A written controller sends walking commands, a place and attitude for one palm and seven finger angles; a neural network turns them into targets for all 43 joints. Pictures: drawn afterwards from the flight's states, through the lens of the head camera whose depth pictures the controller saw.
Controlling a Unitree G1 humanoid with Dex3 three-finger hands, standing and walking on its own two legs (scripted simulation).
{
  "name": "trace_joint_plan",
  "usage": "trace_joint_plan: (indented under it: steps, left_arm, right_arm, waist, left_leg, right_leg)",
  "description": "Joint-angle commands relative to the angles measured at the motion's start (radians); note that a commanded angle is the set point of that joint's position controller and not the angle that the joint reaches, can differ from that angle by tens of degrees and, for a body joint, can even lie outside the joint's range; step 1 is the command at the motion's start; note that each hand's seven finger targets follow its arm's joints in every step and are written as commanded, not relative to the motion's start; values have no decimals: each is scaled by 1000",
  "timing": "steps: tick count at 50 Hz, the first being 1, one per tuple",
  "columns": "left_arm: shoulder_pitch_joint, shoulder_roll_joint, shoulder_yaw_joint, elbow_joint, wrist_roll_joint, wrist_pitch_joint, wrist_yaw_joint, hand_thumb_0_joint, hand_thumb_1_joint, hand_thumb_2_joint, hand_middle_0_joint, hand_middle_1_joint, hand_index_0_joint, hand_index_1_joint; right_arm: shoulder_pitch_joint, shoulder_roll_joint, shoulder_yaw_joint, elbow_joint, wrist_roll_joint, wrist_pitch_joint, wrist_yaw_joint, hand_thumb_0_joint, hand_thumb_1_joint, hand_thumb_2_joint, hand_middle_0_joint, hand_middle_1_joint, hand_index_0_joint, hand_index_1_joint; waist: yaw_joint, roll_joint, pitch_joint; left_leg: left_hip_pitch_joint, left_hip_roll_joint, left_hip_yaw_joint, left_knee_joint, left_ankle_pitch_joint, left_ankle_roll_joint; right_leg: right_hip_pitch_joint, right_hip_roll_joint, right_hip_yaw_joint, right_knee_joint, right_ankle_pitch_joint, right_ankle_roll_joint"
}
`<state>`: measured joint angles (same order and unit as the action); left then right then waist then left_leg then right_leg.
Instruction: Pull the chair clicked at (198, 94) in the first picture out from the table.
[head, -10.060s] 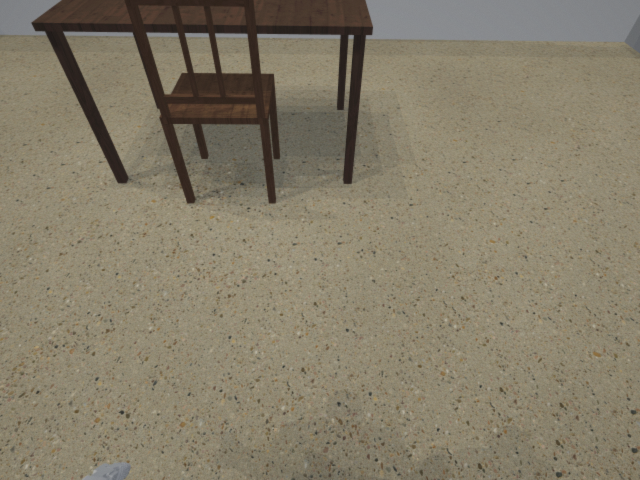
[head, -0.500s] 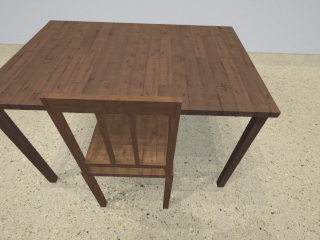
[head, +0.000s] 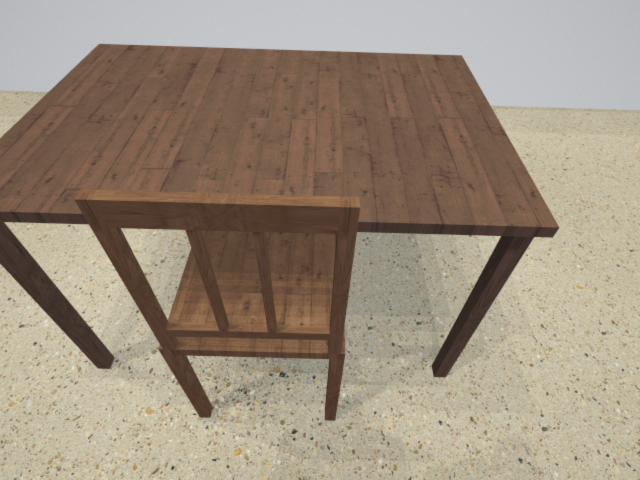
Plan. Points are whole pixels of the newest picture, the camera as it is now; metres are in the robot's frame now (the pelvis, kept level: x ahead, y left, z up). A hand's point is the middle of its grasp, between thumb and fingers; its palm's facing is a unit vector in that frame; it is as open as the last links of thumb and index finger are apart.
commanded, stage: look again from close up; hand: left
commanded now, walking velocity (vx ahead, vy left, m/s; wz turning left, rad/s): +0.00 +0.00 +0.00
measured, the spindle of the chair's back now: (210, 284) +0.45 +0.23 -0.09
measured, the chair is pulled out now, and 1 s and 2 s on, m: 0.00 0.00 0.00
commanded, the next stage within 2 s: raise the hand toward the chair's back in 0.60 s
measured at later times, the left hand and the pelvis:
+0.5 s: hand out of the picture -0.04 +0.15 -0.18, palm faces +0.03 -0.99 -0.16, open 7.3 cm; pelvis +0.00 +0.00 +0.00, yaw +0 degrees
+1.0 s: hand (217, 429) +0.19 +0.14 -0.02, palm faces +0.01 -1.00 +0.04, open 8.1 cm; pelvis -0.04 +0.01 -0.06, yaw +0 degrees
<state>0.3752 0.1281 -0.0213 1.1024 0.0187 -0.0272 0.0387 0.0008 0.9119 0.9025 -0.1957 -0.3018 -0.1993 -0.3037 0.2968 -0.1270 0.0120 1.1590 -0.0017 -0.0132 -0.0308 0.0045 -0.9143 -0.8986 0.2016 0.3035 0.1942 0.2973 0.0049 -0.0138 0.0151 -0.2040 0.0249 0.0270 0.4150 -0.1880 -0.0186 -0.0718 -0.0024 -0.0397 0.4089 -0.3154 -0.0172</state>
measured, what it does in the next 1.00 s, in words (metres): lowers itself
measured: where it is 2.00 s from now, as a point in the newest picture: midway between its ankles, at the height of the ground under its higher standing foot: outside the picture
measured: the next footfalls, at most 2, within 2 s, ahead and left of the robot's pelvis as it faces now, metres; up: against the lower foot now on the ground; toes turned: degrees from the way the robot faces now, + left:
none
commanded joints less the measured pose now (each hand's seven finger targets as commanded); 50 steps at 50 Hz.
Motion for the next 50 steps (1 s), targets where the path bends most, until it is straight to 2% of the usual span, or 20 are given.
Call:
trace_joint_plan:
  steps: [1,2,19,26,27,34,35,36,37,38,39,40,41,43,44,45,46,47,49,50]
  left_arm:
    - [110,91,19,-15,-6,-5,5,0,900,900,-200,-300,-200,-300]
    - [105,92,19,-18,-5,-4,5,0,900,900,-200,-300,-200,-300]
    - [110,90,20,-19,-7,-4,5,0,900,900,-200,-300,-200,-300]
    - [111,90,21,-19,-6,-6,6,0,900,900,-200,-300,-200,-300]
    - [112,91,20,-19,-7,-5,5,0,900,900,-200,-300,-200,-300]
    - [110,93,21,-21,-6,-5,6,0,900,900,-200,-300,-200,-300]
    - [104,113,24,-5,16,-39,37,0,900,900,-200,-300,-200,-300]
    - [-618,263,15,-1534,-190,-242,11,0,877,890,-198,-296,-198,-296]
    - [-528,345,112,-1462,-143,-241,68,0,853,880,-195,-293,-195,-293]
    - [-22,86,14,-1149,-134,-106,85,0,830,870,-193,-289,-193,-289]
    - [47,-55,-86,-1079,-160,-53,82,0,807,860,-191,-285,-191,-285]
    - [-20,-61,-117,-1214,-185,-93,68,0,783,850,-188,-282,-188,-282]
    - [-27,-29,-115,-1200,-173,-137,59,0,760,840,-186,-278,-186,-278]
    - [-9,-88,-129,-1075,-165,-230,22,0,713,820,-181,-271,-181,-271]
    - [75,-110,-101,-984,-176,-296,-13,0,690,810,-179,-267,-179,-267]
    - [156,-112,-81,-949,-193,-369,-63,0,667,800,-177,-263,-177,-263]
    - [203,-76,-25,-943,-216,-445,-115,0,643,790,-174,-260,-174,-260]
    - [273,2,72,-906,-223,-509,-170,0,620,780,-172,-256,-172,-256]
    - [249,65,150,-955,-227,-621,-248,0,573,760,-167,-249,-167,-249]
    - [262,101,197,-983,-221,-618,-243,0,550,750,-165,-245,-165,-245]
  right_arm:
    - [60,-82,-17,-28,2,-14,-2,0,-900,-900,200,300,200,300]
    - [55,-77,-17,-29,4,-13,-2,0,-900,-900,200,300,200,300]
    - [57,-78,-17,-26,1,-13,-3,0,-900,-900,200,300,200,300]
    - [60,-82,-17,-25,2,-16,-4,0,-900,-900,200,300,200,300]
    - [51,-78,-15,-26,4,-15,-4,0,-900,-900,200,300,200,300]
    - [56,-79,-18,-26,2,-13,-3,0,-900,-900,200,300,200,300]
    - [-57,-118,-12,-110,-6,-25,13,0,-900,-900,200,300,200,300]
    - [-30,-314,-48,-460,34,-163,-27,0,-900,-900,200,300,200,300]
    - [-148,-220,-17,-388,40,-240,-73,0,-900,-900,200,300,200,300]
    - [-88,-193,-46,-411,44,-303,-60,0,-900,-900,200,300,200,300]
    - [-69,-199,-42,-385,62,-321,-51,0,-900,-900,200,300,200,300]
    - [-76,-224,-50,-441,61,-334,-57,0,-900,-900,200,300,200,300]
    - [-86,-248,-59,-459,44,-345,-60,0,-900,-900,200,300,200,300]
    - [-89,-247,-70,-513,16,-352,-47,0,-900,-900,200,300,200,300]
    - [-112,-240,-83,-537,8,-349,-39,0,-900,-900,200,300,200,300]
    - [-147,-237,-92,-570,2,-346,-25,0,-900,-900,200,300,200,300]
    - [-170,-237,-100,-598,2,-339,-12,0,-900,-900,200,300,200,300]
    - [-186,-230,-110,-621,12,-324,9,0,-900,-900,200,300,200,300]
    - [-220,-226,-119,-687,9,-289,34,0,-900,-900,200,300,200,300]
    - [-230,-222,-124,-730,9,-264,36,0,-900,-900,200,300,200,300]
  waist:
    - [2,13,71]
    - [3,2,97]
    - [1,24,76]
    - [1,-1,50]
    - [6,-8,79]
    - [1,8,73]
    - [29,9,155]
    - [-122,208,-304]
    - [-79,204,-267]
    - [-46,183,-198]
    - [-51,144,-136]
    - [-56,110,-80]
    - [-91,1,-82]
    - [-107,-170,-76]
    - [-66,-258,-61]
    - [-19,-295,-76]
    - [17,-288,-118]
    - [69,-200,-144]
    - [78,-103,-233]
    - [92,-67,-271]
  left_leg:
    - [70,63,-63,-46,142,44]
    - [53,62,-62,-50,127,44]
    - [59,60,-65,-39,141,42]
    - [69,63,-67,-28,189,44]
    - [57,62,-67,-33,173,45]
    - [57,59,-69,-31,164,43]
    - [-88,58,-24,197,173,13]
    - [226,-20,14,46,237,65]
    - [236,17,36,72,219,60]
    - [172,22,3,34,205,63]
    - [64,-4,-21,85,161,54]
    - [8,-7,-37,126,99,52]
    - [-39,-9,-45,175,40,56]
    - [-188,-26,-63,291,-52,45]
    - [-292,-21,-66,333,-116,31]
    - [-387,-23,-61,367,-161,20]
    - [-455,-24,-54,408,-168,13]
    - [-493,-32,-38,443,-135,2]
    - [-560,-38,-8,536,-108,5]
    - [-573,-40,8,557,-103,13]
  right_leg:
    - [-149,-91,72,-100,188,-13]
    - [-155,-87,71,-109,176,-12]
    - [-146,-91,73,-104,187,-15]
    - [-121,-95,65,-94,242,-12]
    - [-131,-93,62,-104,232,-11]
    - [-130,-94,66,-104,216,-13]
    - [-187,-157,155,-106,633,18]
    - [-128,-66,47,27,500,-5]
    - [-208,-3,-9,63,271,-2]
    - [-261,14,-54,119,147,-12]
    - [-267,-2,-77,125,146,-8]
    - [-307,-12,-81,132,153,7]
    - [-395,-8,-76,141,103,18]
    - [-571,0,-80,222,-16,24]
    - [-646,1,-80,271,-101,23]
    - [-676,0,-67,315,-170,17]
    - [-680,0,-48,364,-179,10]
    - [-655,-6,-23,410,-125,-6]
    - [-663,-13,-2,522,-41,-15]
    - [-649,-13,6,549,-23,-17]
